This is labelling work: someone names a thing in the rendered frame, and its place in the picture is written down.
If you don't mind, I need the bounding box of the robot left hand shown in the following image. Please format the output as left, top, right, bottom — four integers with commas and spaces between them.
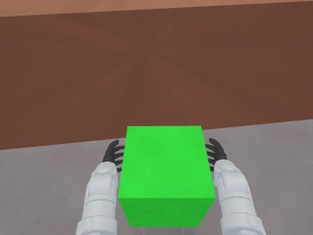
102, 140, 125, 172

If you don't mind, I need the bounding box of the right robot forearm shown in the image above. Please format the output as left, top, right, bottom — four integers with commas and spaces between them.
213, 159, 266, 235

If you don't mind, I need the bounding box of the left robot forearm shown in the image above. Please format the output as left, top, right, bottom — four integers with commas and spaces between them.
75, 162, 118, 235

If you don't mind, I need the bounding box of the robot right hand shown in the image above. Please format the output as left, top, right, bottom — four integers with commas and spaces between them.
204, 138, 227, 172

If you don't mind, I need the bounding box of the carton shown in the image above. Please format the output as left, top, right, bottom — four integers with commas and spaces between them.
117, 125, 216, 227

